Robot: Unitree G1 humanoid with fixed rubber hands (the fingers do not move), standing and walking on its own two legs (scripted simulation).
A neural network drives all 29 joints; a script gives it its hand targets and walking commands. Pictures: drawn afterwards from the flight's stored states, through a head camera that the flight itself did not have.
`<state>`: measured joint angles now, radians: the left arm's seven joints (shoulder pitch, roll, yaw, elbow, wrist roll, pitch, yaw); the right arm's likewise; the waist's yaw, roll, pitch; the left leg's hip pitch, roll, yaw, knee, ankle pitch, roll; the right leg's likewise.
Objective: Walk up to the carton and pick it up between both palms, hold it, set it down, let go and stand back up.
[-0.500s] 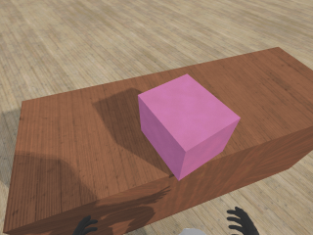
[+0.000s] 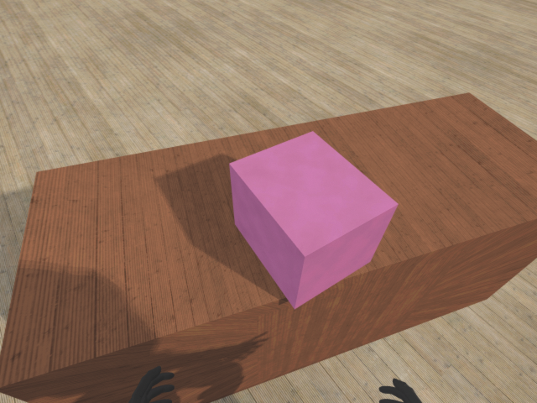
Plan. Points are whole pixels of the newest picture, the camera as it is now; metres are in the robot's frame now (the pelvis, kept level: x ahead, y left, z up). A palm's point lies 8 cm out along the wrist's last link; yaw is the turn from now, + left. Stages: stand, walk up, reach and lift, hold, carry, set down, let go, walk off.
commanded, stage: walk up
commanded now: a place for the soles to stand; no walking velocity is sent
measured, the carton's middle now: (304, 215) +0.47 -0.06 -0.04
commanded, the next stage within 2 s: none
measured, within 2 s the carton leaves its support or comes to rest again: neither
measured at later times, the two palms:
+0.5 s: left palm out of the picture +0.13 +0.19 -0.10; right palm out of the picture +0.11 -0.24 -0.10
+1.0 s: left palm out of the picture +0.10 +0.19 -0.11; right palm out of the picture +0.12 -0.24 -0.10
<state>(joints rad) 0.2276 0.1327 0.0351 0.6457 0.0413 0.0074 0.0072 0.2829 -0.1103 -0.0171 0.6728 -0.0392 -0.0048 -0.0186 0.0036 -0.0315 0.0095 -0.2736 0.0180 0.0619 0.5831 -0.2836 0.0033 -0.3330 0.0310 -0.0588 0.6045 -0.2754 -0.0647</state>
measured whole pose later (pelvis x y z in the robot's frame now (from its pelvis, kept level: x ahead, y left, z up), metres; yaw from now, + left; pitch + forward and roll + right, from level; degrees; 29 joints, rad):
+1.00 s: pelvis +0.02 -0.04 +0.01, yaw +4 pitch -1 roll +0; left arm 0.28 0.15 0.04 0.73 0.02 0.00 -0.01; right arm 0.33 -0.12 -0.02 0.72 -0.03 -0.02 -0.03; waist 0.00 -0.01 0.02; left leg -0.19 0.05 -0.03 0.51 -0.30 -0.05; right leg -0.20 0.04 -0.14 0.48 -0.27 -0.09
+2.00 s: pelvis +0.03 -0.29 +0.01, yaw +30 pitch +0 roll +1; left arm 0.32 0.15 0.02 0.64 0.05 -0.01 0.03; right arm 0.23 -0.17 -0.05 0.63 -0.06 0.01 -0.01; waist 0.05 -0.01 0.01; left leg -0.43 -0.04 -0.04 0.92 -0.50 -0.03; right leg -0.30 -0.07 -0.31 0.54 -0.25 -0.10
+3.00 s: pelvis +0.05 -0.28 +0.00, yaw +31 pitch +0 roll +0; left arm 0.35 0.17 0.06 0.61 0.04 -0.02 0.03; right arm 0.12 -0.14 -0.01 0.69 -0.05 0.04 0.00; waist 0.06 -0.01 0.04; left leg -0.33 0.01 0.09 0.62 -0.27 0.02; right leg -0.36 -0.06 0.05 0.63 -0.28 0.05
